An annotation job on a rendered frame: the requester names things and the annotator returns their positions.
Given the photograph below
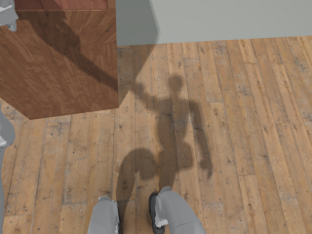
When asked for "drawer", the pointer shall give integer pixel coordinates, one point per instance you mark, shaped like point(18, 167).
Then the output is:
point(60, 4)

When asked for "robot right foot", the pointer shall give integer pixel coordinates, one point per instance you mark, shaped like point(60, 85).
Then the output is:
point(151, 204)

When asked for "robot left upper arm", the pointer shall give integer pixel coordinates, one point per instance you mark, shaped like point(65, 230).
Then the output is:
point(7, 138)

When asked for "robot left hand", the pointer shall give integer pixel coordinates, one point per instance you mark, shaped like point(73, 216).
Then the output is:
point(8, 15)

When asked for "cabinet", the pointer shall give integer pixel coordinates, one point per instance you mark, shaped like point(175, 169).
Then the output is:
point(60, 62)

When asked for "robot left thigh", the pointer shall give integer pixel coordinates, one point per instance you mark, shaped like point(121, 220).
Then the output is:
point(104, 218)

